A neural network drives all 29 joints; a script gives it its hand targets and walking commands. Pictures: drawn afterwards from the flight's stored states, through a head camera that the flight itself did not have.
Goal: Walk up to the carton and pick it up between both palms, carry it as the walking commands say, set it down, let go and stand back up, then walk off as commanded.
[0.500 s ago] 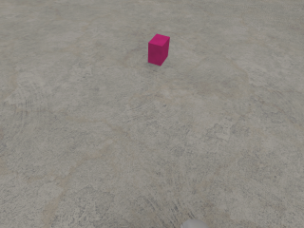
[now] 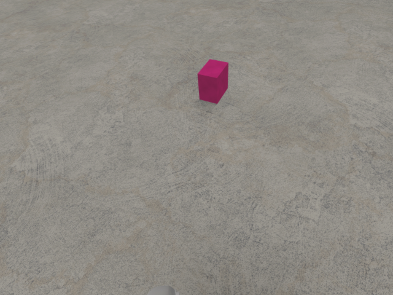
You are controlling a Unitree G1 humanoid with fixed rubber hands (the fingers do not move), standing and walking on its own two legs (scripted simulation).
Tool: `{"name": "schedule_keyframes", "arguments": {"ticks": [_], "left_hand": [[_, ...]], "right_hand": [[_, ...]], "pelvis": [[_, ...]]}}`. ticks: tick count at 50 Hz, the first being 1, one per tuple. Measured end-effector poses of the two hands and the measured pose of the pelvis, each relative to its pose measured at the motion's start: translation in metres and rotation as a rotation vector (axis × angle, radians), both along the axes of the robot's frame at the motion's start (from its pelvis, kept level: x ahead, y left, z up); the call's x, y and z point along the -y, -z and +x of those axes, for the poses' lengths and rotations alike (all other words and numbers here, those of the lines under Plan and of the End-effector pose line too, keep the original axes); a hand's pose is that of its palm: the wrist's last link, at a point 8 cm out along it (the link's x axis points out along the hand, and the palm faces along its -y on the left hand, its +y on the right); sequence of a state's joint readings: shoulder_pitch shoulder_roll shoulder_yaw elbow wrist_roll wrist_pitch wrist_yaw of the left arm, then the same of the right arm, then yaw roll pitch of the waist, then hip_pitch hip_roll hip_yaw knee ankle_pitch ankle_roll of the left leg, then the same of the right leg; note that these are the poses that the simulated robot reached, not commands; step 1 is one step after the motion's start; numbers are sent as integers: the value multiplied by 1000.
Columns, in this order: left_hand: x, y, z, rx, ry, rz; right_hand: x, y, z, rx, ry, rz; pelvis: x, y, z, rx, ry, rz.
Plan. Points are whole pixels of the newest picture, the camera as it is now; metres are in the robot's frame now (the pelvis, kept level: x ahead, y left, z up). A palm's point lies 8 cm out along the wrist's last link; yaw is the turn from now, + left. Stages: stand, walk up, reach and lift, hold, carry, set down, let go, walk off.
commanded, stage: walk up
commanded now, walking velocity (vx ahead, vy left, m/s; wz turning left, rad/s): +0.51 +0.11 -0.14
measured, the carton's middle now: (213, 81) +1.72 -0.01 -0.66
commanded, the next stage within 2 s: none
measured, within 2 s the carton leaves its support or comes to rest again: neither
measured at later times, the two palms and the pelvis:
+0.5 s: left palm (86, 252) +0.25 +0.34 -0.15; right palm (281, 241) +0.27 -0.16 -0.11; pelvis +0.25 +0.09 +0.00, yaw +0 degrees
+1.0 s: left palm (152, 142) +0.63 +0.22 -0.15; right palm (294, 194) +0.41 -0.23 -0.15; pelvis +0.50 -0.01 -0.02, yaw +0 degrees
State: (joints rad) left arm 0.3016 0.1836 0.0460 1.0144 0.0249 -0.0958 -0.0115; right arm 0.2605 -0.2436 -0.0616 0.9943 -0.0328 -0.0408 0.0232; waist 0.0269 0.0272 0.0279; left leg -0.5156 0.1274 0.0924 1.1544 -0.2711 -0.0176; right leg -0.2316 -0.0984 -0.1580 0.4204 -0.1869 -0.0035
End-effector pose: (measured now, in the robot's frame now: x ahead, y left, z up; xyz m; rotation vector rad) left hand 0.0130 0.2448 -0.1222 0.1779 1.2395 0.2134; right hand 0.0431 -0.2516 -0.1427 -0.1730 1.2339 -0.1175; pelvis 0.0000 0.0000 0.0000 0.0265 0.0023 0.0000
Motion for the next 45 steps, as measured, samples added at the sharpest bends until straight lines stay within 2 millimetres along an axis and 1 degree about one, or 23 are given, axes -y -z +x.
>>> {"name": "schedule_keyframes", "arguments": {"ticks": [2,4,6,8,10,12,15,16,17,18,19,22,25,27,29,32,35,39,42,45], "left_hand": [[-3,-4,-21,-84,-38,6],[-4,-7,-36,-160,-67,0],[-5,-9,-42,-218,-93,-12],[-6,-7,-38,-256,-112,-30],[-9,-2,-25,-277,-127,-54],[-14,8,-6,-289,-135,-81],[-28,29,30,-300,-142,-116],[-35,38,45,-304,-137,-125],[-42,44,62,-303,-129,-132],[-49,46,82,-290,-116,-136],[-57,46,104,-266,-99,-134],[-78,40,174,-173,-38,-120],[-92,33,240,-90,1,-111],[-96,28,279,-48,24,-108],[-95,26,313,-20,47,-110],[-86,25,358,-2,81,-124],[-68,25,405,17,121,-147],[-35,25,476,70,168,-172],[-9,26,534,115,207,-171],[14,33,591,159,225,-147]], "right_hand": [[0,-8,49,66,-25,2],[-5,-15,91,119,-43,8],[-15,-20,128,155,-58,18],[-29,-23,160,174,-73,32],[-45,-25,190,184,-90,40],[-63,-24,221,193,-110,35],[-87,-16,264,213,-132,6],[-93,-12,275,219,-130,-10],[-99,-10,281,217,-125,-23],[-102,-11,282,205,-114,-36],[-103,-13,277,181,-94,-48],[-100,-22,252,79,-14,-79],[-97,-30,224,-28,59,-101],[-97,-33,209,-90,100,-107],[-100,-34,199,-142,136,-105],[-104,-34,192,-197,188,-93],[-108,-32,196,-237,229,-73],[-107,-27,213,-294,255,-39],[-97,-18,234,-341,271,-22],[-76,-3,262,-396,270,-12]], "pelvis": [[-2,-4,17,7,15,5],[-7,-6,34,14,24,8],[-12,-7,53,14,26,9],[-20,-6,73,11,22,8],[-28,-4,94,7,14,-1],[-39,1,118,-2,11,-17],[-60,16,157,-19,16,-53],[-68,22,169,-24,13,-56],[-73,25,179,-22,12,-54],[-78,23,187,-16,13,-63],[-81,20,196,-8,18,-71],[-88,7,226,5,15,-89],[-93,-2,254,15,4,-100],[-95,-5,271,23,2,-104],[-94,-7,287,28,4,-103],[-90,-7,313,31,14,-99],[-82,-5,340,27,23,-95],[-66,0,379,9,13,-87],[-49,8,413,-13,10,-73],[-27,23,452,-36,6,-57]]}}
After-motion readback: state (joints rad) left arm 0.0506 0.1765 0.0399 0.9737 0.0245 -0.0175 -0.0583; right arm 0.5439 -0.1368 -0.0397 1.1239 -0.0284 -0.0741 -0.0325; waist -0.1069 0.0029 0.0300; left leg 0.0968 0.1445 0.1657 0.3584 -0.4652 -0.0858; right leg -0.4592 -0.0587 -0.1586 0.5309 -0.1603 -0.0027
